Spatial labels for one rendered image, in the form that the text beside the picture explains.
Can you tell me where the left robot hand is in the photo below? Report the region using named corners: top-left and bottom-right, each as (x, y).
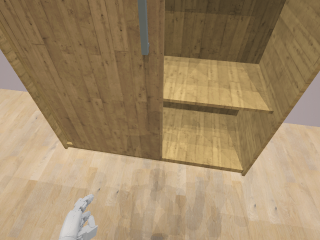
top-left (59, 194), bottom-right (98, 240)

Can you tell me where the handle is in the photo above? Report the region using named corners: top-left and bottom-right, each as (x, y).
top-left (137, 0), bottom-right (150, 55)

